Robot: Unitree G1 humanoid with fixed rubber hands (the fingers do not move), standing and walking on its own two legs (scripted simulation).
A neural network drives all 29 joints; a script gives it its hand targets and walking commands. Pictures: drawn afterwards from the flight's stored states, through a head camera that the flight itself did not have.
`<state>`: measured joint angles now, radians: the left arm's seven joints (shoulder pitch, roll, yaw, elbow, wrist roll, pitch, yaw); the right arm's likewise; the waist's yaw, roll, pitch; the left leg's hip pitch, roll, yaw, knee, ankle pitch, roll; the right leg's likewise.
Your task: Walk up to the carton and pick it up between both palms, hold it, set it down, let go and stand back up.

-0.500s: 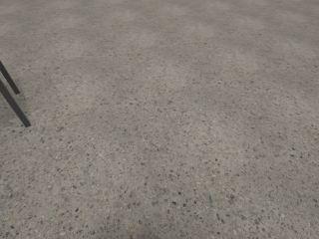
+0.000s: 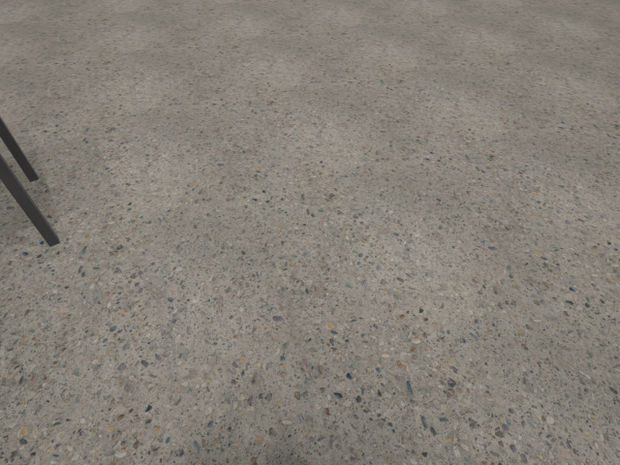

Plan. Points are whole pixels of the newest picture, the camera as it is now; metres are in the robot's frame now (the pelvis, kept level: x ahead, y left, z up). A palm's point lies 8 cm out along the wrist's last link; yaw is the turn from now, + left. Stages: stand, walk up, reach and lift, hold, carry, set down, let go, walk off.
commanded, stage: stand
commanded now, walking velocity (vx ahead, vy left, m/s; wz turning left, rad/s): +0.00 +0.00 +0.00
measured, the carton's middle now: out of the picture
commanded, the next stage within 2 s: walk up in 0.62 s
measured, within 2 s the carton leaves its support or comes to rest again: neither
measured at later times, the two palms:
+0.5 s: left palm out of the picture -0.02 +0.20 -0.15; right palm out of the picture -0.02 -0.20 -0.15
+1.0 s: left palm out of the picture -0.01 +0.26 -0.14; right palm out of the picture +0.04 -0.24 -0.13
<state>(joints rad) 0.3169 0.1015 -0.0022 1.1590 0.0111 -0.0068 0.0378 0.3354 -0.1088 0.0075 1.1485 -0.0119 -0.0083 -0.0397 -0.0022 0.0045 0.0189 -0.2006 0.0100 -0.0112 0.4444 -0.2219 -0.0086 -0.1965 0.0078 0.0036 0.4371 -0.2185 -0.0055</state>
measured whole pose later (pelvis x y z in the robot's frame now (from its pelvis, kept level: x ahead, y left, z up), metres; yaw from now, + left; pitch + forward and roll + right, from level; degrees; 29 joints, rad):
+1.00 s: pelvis +0.02 +0.02 +0.00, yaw +8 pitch -1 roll +0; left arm 0.29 0.17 0.06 1.07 0.06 -0.06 0.09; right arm 0.33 -0.24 -0.07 1.05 -0.07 0.05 0.03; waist 0.01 0.00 0.03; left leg -0.50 0.05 0.02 1.03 -0.42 -0.06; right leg -0.13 -0.08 -0.11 0.42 -0.27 -0.01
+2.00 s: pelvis +0.41 +0.43 -0.01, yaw +47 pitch -1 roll +1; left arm 0.31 0.22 0.01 0.81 0.04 -0.08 0.04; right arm 0.47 -0.24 -0.03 0.86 -0.03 -0.05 0.01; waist 0.02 -0.02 0.03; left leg -0.36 -0.06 -0.05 1.23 -0.38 0.00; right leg -0.28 -0.05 -0.16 0.56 -0.26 -0.05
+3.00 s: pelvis +0.69 +0.84 -0.03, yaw +61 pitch -3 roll +0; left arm 0.28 0.18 -0.01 0.82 0.05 -0.06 0.01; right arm 0.52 -0.21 0.00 0.90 -0.04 -0.06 0.00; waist -0.03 0.05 0.03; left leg -0.10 -0.04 -0.04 0.83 -0.55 0.05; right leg -0.41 0.02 -0.12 0.69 -0.24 -0.08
